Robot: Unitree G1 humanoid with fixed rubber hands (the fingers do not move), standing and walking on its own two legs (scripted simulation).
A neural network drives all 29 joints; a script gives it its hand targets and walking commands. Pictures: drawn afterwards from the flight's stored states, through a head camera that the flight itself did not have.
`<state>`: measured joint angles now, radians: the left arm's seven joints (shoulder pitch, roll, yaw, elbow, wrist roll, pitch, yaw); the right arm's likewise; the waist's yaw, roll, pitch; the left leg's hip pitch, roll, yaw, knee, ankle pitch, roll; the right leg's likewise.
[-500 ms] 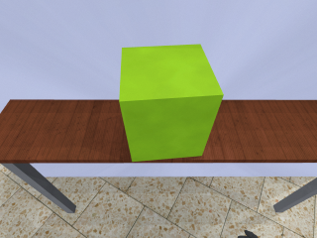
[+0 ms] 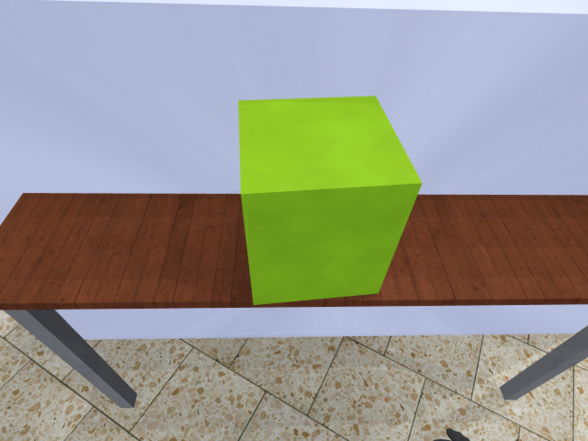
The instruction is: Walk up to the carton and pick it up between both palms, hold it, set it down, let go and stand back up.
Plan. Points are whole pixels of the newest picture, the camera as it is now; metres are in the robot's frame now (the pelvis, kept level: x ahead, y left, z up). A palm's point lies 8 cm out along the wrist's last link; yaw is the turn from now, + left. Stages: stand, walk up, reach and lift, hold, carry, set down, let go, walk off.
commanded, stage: walk up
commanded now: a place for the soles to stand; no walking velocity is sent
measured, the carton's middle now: (312, 203) +0.45 -0.02 +0.07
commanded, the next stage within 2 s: reach and lift in 0.68 s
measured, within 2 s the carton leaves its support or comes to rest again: neither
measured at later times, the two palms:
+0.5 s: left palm out of the picture +0.02 +0.25 -0.12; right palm out of the picture +0.04 -0.26 -0.12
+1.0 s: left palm (139, 434) +0.16 +0.21 -0.08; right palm out of the picture +0.15 -0.24 -0.09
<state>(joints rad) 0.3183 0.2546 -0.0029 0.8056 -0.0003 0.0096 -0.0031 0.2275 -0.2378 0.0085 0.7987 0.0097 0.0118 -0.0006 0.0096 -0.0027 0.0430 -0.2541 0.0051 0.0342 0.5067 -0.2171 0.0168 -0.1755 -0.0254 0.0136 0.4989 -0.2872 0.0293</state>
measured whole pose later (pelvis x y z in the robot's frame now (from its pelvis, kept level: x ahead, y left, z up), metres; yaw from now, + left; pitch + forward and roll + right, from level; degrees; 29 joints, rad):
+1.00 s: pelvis -0.02 -0.02 -0.01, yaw +0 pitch -5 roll -1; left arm 0.11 0.22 0.04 0.28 0.04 0.56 0.01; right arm 0.07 -0.19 0.00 0.66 0.09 0.09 0.06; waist 0.00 -0.06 0.14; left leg -0.29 0.05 0.03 0.63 -0.25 -0.02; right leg -0.21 0.00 0.00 0.62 -0.32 0.00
